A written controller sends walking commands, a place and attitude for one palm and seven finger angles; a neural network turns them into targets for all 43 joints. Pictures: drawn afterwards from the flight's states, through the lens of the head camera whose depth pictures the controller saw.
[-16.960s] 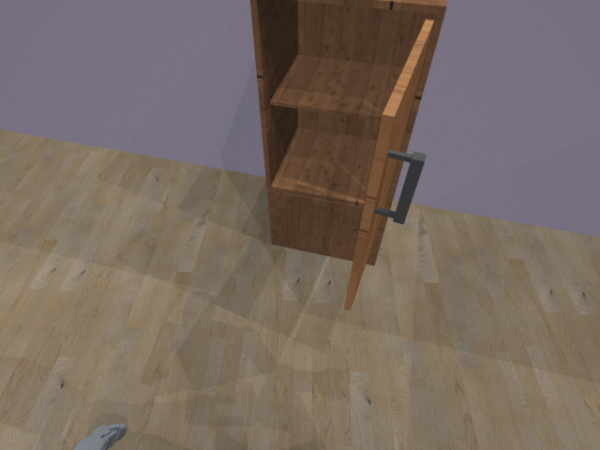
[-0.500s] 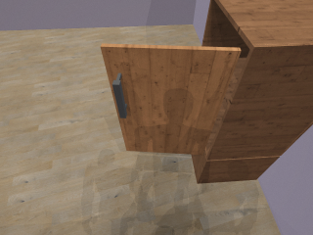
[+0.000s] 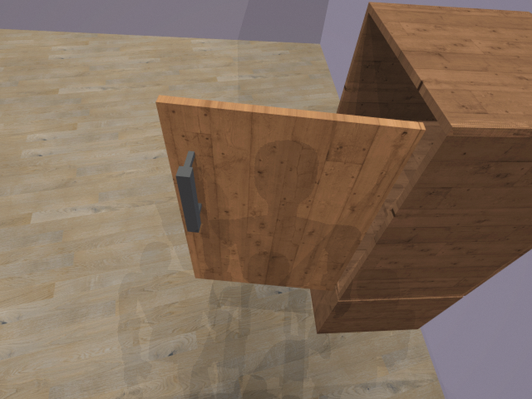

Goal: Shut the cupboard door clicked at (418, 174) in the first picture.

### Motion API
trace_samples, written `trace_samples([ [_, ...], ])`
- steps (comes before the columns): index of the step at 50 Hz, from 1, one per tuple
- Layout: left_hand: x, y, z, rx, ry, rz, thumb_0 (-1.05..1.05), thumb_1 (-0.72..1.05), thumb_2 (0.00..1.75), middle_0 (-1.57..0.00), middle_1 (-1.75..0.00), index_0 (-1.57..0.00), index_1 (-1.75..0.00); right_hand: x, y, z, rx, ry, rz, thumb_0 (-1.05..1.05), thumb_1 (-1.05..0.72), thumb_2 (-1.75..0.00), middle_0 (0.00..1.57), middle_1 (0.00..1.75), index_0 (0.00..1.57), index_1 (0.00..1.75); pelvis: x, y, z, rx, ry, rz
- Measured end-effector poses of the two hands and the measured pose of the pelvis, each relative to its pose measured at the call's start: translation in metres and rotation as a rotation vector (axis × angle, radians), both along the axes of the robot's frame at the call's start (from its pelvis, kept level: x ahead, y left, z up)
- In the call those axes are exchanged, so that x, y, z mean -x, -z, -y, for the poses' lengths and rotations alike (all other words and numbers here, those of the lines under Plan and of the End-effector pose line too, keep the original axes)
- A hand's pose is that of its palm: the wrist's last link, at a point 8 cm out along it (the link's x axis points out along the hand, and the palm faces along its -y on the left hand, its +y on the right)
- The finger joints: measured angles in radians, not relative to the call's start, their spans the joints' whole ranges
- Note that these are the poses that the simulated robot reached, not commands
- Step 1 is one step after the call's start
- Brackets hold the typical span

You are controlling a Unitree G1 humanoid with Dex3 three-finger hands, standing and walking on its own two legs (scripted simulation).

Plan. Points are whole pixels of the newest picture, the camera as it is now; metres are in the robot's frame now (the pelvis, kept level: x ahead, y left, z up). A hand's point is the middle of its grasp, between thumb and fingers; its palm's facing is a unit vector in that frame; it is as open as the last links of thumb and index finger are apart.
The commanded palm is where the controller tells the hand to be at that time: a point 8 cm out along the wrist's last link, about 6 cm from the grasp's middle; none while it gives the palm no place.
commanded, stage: come to a stop and stand still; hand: left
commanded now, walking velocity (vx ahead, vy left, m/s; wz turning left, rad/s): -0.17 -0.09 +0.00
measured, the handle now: (192, 193) +0.44 +0.18 +0.01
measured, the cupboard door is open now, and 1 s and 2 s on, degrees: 83 83 83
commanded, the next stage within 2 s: look again from close up in 0.74 s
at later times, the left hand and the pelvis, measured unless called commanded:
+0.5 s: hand out of the picture +0.02 +0.11 -0.17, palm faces +0.07 -0.98 -0.20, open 7.3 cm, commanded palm none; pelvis +0.00 -0.07 +0.00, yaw +2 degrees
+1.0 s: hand out of the picture -0.03 +0.11 -0.17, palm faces +0.07 -0.98 -0.19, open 7.4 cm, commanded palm none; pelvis +0.00 -0.06 +0.00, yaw +3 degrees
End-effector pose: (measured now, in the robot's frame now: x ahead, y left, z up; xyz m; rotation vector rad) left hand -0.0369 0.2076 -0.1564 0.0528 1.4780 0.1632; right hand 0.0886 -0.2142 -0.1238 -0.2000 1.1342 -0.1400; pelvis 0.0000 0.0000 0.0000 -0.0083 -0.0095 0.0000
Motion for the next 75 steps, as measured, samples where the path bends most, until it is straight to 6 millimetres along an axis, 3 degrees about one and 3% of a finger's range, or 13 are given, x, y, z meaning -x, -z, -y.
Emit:
trace_samples([
  [5,-0.048,-0.012,-0.008,-0.048,0.009,0.117,0.01,0.92,0.90,-0.20,-0.30,-0.20,-0.30,0.011,-0.003,0.019,0.023,-0.015,-0.073,-0.02,-0.95,-0.90,0.21,0.30,0.20,0.30,0.000,-0.007,0.006,0.007,-0.018,-0.011],
  [12,-0.073,-0.022,0.002,-0.110,0.039,0.182,0.01,0.92,0.90,-0.20,-0.30,-0.20,-0.30,0.037,0.012,0.048,-0.015,0.009,-0.144,0.00,-0.93,-0.90,0.20,0.30,0.20,0.30,0.004,-0.003,0.034,-0.005,-0.034,-0.018],
  [15,-0.069,-0.022,0.017,-0.127,0.054,0.189,0.01,0.92,0.90,-0.20,-0.30,-0.20,-0.30,0.050,0.024,0.061,-0.045,0.032,-0.174,0.00,-0.92,-0.90,0.20,0.30,0.20,0.30,0.005,0.002,0.048,-0.016,-0.031,-0.011],
  [20,-0.058,-0.025,0.038,-0.107,0.058,0.161,0.01,0.93,0.90,-0.20,-0.30,-0.20,-0.30,0.070,0.023,0.069,-0.070,0.052,-0.220,0.01,-0.92,-0.90,0.20,0.30,0.20,0.30,0.000,-0.003,0.060,-0.015,-0.035,-0.006],
  [27,-0.046,-0.017,0.053,-0.069,0.025,0.135,0.01,0.94,0.90,-0.20,-0.30,-0.20,-0.30,0.094,0.015,0.068,-0.062,0.044,-0.285,0.01,-0.91,-0.90,0.20,0.30,0.20,0.30,-0.003,-0.006,0.071,-0.014,-0.037,0.008],
  [32,-0.030,-0.017,0.061,-0.048,0.006,0.102,0.01,0.93,0.90,-0.20,-0.30,-0.20,-0.30,0.100,0.013,0.066,-0.066,0.032,-0.310,0.01,-0.91,-0.90,0.20,0.30,0.20,0.30,0.000,-0.008,0.073,-0.011,-0.041,0.013],
  [42,0.002,-0.016,0.076,-0.006,-0.025,0.031,0.01,0.91,0.90,-0.20,-0.30,-0.20,-0.30,0.095,0.012,0.061,-0.063,0.018,-0.303,0.02,-0.92,-0.90,0.20,0.30,0.20,0.30,0.000,-0.010,0.069,-0.010,-0.046,0.018],
  [46,0.003,-0.016,0.068,-0.018,0.001,0.030,0.01,0.91,0.90,-0.20,-0.30,-0.20,-0.30,0.086,0.016,0.065,-0.051,0.008,-0.270,0.02,-0.92,-0.90,0.20,0.30,0.20,0.30,0.003,-0.006,0.065,-0.005,-0.055,0.010],
  [51,-0.008,-0.018,0.044,-0.070,0.013,0.057,0.01,0.91,0.90,-0.20,-0.30,-0.20,-0.30,0.065,0.021,0.066,-0.040,0.010,-0.210,0.02,-0.91,-0.90,0.20,0.30,0.20,0.30,-0.001,-0.002,0.054,0.006,-0.057,-0.004],
  [58,-0.050,-0.019,0.010,-0.112,0.035,0.153,0.01,0.91,0.90,-0.20,-0.30,-0.20,-0.30,0.038,0.015,0.055,-0.024,-0.003,-0.139,0.01,-0.92,-0.90,0.20,0.30,0.20,0.30,-0.010,-0.001,0.040,0.000,-0.045,0.002],
  [64,-0.075,-0.023,-0.006,-0.124,0.057,0.214,0.01,0.91,0.90,-0.20,-0.30,-0.20,-0.30,0.023,0.011,0.043,-0.020,-0.017,-0.106,0.01,-0.91,-0.90,0.20,0.30,0.20,0.30,-0.010,-0.002,0.028,-0.004,-0.036,0.010],
  [69,-0.079,-0.024,-0.013,-0.121,0.067,0.216,0.01,0.91,0.90,-0.20,-0.30,-0.20,-0.30,0.019,0.010,0.036,-0.023,-0.024,-0.099,0.01,-0.91,-0.90,0.20,0.30,0.20,0.30,-0.008,-0.003,0.021,-0.005,-0.034,0.012],
  [75,-0.067,-0.022,-0.017,-0.119,0.067,0.187,0.01,0.91,0.90,-0.20,-0.30,-0.20,-0.30,0.024,0.010,0.031,-0.023,-0.024,-0.113,0.01,-0.91,-0.90,0.20,0.30,0.20,0.30,-0.004,-0.004,0.016,-0.002,-0.033,0.012],
])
